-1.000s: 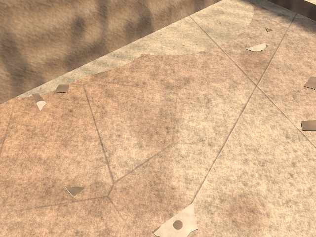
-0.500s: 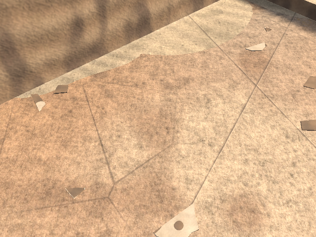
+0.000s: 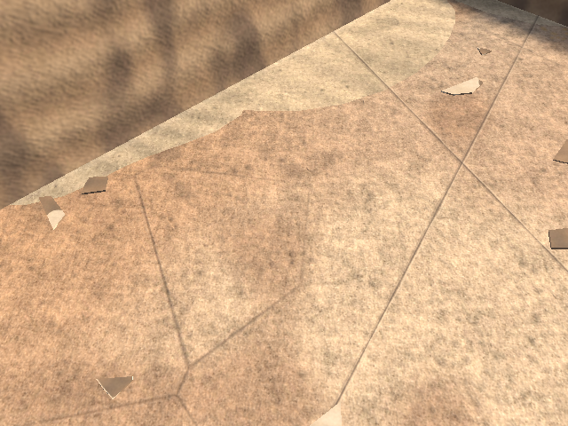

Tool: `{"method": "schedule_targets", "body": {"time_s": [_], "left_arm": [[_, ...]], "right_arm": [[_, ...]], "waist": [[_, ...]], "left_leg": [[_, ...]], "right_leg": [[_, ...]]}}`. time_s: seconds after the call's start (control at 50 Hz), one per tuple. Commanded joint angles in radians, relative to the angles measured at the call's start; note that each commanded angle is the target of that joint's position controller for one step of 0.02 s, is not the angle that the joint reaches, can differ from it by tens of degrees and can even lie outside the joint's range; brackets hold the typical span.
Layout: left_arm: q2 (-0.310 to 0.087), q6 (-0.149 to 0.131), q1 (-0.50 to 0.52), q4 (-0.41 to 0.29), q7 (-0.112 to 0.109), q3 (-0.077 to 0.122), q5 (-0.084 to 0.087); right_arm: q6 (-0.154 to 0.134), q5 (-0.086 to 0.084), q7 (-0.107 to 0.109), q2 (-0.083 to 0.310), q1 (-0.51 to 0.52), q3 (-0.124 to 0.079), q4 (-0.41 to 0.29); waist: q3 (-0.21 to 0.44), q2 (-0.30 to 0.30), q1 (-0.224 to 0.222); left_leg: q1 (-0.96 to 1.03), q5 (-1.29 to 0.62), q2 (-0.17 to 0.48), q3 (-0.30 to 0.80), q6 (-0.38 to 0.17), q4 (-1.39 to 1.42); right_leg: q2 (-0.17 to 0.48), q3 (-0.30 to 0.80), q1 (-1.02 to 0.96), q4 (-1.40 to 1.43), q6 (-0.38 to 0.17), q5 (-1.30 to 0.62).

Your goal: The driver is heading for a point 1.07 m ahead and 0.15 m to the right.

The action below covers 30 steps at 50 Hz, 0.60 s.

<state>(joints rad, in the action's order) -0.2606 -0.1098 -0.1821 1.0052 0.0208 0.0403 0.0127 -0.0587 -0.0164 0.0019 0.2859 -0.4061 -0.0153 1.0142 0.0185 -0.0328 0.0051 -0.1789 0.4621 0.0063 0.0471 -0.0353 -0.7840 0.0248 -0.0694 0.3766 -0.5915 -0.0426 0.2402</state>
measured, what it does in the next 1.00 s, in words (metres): walks ahead: left foot, then right foot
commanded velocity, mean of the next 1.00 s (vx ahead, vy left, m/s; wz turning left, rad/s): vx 0.25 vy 0.00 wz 0.00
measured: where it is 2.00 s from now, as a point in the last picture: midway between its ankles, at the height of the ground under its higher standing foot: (332, 281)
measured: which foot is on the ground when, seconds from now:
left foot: up 0.00-0.44, down 0.46-1.00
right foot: down 0.00-0.48, up 0.50-0.78, down 0.80-1.00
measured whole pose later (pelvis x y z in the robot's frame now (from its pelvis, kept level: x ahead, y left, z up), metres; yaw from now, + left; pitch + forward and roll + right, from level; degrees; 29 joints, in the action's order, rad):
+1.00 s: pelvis +0.36 -0.01 +0.01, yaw -1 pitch +0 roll +1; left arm -0.23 -0.04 -0.31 0.99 -0.04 0.06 0.01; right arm -0.04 -0.01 0.01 0.24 -0.19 -0.04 1.02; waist 0.02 0.00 -0.01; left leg -0.34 0.38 -0.02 -0.05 -0.07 -0.67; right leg 0.04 0.00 0.24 -0.51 0.00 0.29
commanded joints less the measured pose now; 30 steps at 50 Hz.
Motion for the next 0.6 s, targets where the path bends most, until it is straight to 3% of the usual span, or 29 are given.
{"method": "schedule_targets", "body": {"time_s": [0.02,0.04,0.06,0.12,0.2,0.26,0.32,0.36,0.4,0.42,0.44,0.46,0.48,0.5,0.52,0.54,0.56,0.6], "left_arm": [[-0.144,-0.02,-0.229,0.02,0.004,0.015,-0.012],[-0.113,-0.021,-0.159,0.0,0.008,0.002,-0.01],[-0.098,-0.021,-0.12,-0.012,0.012,-0.006,-0.015],[-0.064,-0.014,-0.157,0.005,0.012,-0.02,-0.026],[-0.092,-0.009,-0.201,0.008,-0.005,-0.018,-0.029],[-0.105,-0.004,-0.226,0.0,-0.017,-0.014,-0.02],[-0.118,0.013,-0.273,0.011,-0.027,-0.01,-0.016],[-0.128,0.031,-0.285,0.018,-0.032,-0.004,-0.014],[-0.138,0.045,-0.253,0.006,-0.04,0.004,-0.014],[-0.141,0.053,-0.233,-0.003,-0.044,0.007,-0.017],[-0.14,0.063,-0.211,-0.013,-0.042,0.007,-0.021],[-0.118,0.06,-0.237,-0.032,-0.037,-0.003,-0.034],[0.007,0.049,-0.388,-0.026,-0.023,-0.038,-0.047],[0.002,0.034,-0.447,0.017,-0.017,-0.038,-0.018],[-0.098,0.031,-0.359,-0.005,-0.013,-0.011,0.01],[-0.113,0.038,-0.255,-0.036,-0.023,-0.004,0.017],[-0.111,0.051,-0.2,-0.042,-0.038,0.002,0.007],[-0.067,0.087,-0.226,-0.045,-0.058,0.001,-0.006]], "right_arm": [[-0.065,-0.035,-0.016,0.086,0.113,-0.007,-0.143],[-0.068,-0.03,-0.015,0.093,0.123,-0.01,-0.141],[-0.068,-0.014,-0.011,0.096,0.133,-0.016,-0.138],[-0.039,-0.006,-0.017,0.067,0.13,-0.021,-0.127],[-0.03,0.006,-0.015,0.046,0.278,-0.018,-0.189],[-0.034,-0.002,-0.023,0.021,0.39,-0.009,-0.221],[-0.045,0.003,-0.036,0.009,0.487,-0.002,-0.251],[-0.051,0.0,-0.047,0.019,0.496,-0.007,-0.261],[-0.056,0.006,-0.051,0.07,0.413,-0.026,-0.237],[-0.061,0.01,-0.048,0.103,0.326,-0.042,-0.205],[-0.066,0.014,-0.042,0.128,0.209,-0.057,-0.161],[-0.064,0.036,-0.031,0.173,0.114,-0.066,-0.134],[-0.049,0.068,-0.021,0.219,0.059,-0.067,-0.122],[-0.042,0.056,-0.024,0.14,0.033,-0.046,-0.115],[-0.034,0.026,-0.025,0.125,0.124,-0.044,-0.131],[-0.029,0.015,-0.02,0.092,0.236,-0.034,-0.151],[-0.031,0.018,-0.018,0.054,0.299,-0.02,-0.157],[-0.029,0.037,-0.019,0.043,0.349,-0.014,-0.14]], "waist": [[-0.013,0.194,-0.081],[-0.042,0.147,-0.051],[-0.058,0.118,-0.031],[-0.075,0.12,-0.007],[-0.109,0.071,-0.028],[-0.12,0.078,-0.058],[-0.141,0.081,-0.082],[-0.112,0.113,-0.068],[-0.044,0.152,-0.013],[0.012,0.164,0.03],[0.081,0.145,0.091],[0.196,0.092,0.109],[0.354,-0.155,0.039],[0.517,-0.163,0.053],[0.398,-0.093,0.046],[0.238,-0.043,0.023],[0.139,0.02,0.002],[0.07,-0.028,-0.053]], "left_leg": [[-0.667,-0.044,0.021,0.072,-0.063,-0.546],[-0.645,-0.146,0.069,0.052,-0.068,-0.524],[-0.613,-0.22,0.101,0.038,-0.067,-0.47],[-0.55,-0.313,0.13,-0.002,-0.049,-0.4],[-0.638,-0.434,0.137,-0.025,0.0,-0.209],[-0.555,-0.531,0.108,-0.071,0.012,0.026],[-0.477,-0.568,0.056,-0.114,0.007,0.195],[-0.43,-0.574,0.033,-0.099,-0.01,0.266],[-0.336,-0.552,-0.002,-0.083,-0.037,0.306],[-0.249,-0.546,-0.026,-0.088,-0.051,0.317],[-0.108,-0.644,-0.035,-0.102,-0.067,0.386],[0.17,-0.966,0.082,-0.01,-0.107,0.288],[0.563,-1.368,0.373,0.321,-0.311,0.194],[0.6,-1.359,0.435,0.495,-0.386,0.263],[0.429,-1.138,0.378,0.376,-0.331,0.325],[0.255,-0.952,0.327,0.273,-0.279,0.385],[0.09,-0.853,0.29,0.206,-0.252,0.445],[-0.142,-0.702,0.227,0.109,-0.22,0.524]], "right_leg": [[0.37,0.711,-0.468,0.435,-0.208,0.458],[0.319,0.572,-0.401,0.443,-0.175,0.34],[0.273,0.461,-0.346,0.456,-0.153,0.212],[0.191,0.267,-0.275,0.489,-0.135,-0.045],[0.179,0.182,-0.282,0.519,-0.158,-0.238],[0.154,0.117,-0.266,0.54,-0.142,-0.295],[0.149,0.073,-0.317,0.488,-0.118,-0.526],[0.167,0.068,-0.402,0.424,-0.104,-0.639],[0.178,0.081,-0.492,0.323,-0.079,-0.787],[0.173,0.081,-0.525,0.229,-0.061,-0.865],[0.128,0.055,-0.525,0.07,-0.03,-0.867],[0.084,0.052,-0.348,-0.13,-0.001,-0.634],[-0.066,0.045,0.027,-0.538,0.063,0.081],[-0.118,0.227,0.08,-0.734,0.075,0.459],[-0.056,0.254,0.107,-0.765,0.067,0.417],[-0.008,0.193,0.146,-0.726,0.071,0.353],[0.028,0.171,0.126,-0.667,0.08,0.296],[0.06,0.143,-0.029,-0.532,0.089,0.227]]}}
